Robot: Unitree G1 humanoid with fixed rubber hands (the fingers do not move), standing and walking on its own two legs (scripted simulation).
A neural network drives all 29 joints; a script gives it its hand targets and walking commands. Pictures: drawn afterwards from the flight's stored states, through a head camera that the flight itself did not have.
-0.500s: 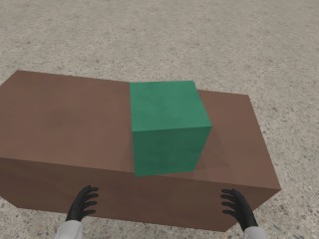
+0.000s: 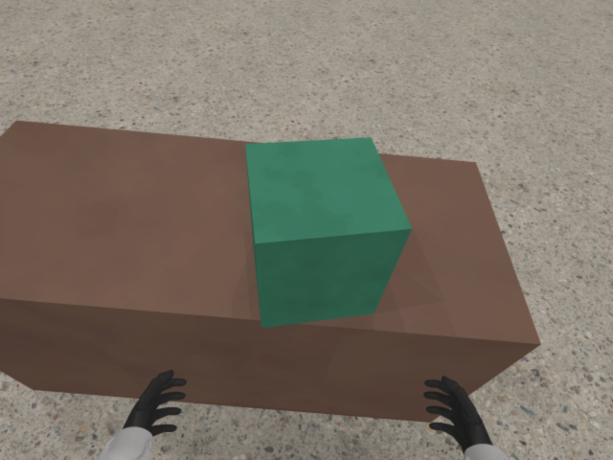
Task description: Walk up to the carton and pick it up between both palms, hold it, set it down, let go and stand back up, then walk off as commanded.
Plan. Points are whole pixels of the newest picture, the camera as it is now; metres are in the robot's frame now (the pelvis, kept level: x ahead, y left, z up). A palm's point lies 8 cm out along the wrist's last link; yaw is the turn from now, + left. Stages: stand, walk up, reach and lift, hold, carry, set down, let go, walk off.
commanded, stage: let go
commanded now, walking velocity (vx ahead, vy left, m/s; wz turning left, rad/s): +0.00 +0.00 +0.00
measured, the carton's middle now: (314, 235) +0.45 +0.00 -0.03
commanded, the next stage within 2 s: stand in 0.46 s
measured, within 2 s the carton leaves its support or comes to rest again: neither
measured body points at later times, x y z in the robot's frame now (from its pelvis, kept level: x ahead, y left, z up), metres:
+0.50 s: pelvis +0.01 -0.01 +0.00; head +0.01 +0.00 +0.45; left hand +0.17 +0.22 -0.09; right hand +0.19 -0.23 -0.08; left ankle +0.00 +0.13 -0.74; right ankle +0.00 -0.13 -0.74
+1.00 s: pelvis +0.00 +0.00 +0.00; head -0.02 +0.01 +0.44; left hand +0.12 +0.28 -0.11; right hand +0.12 -0.29 -0.10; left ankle +0.00 +0.13 -0.74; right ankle +0.00 -0.13 -0.74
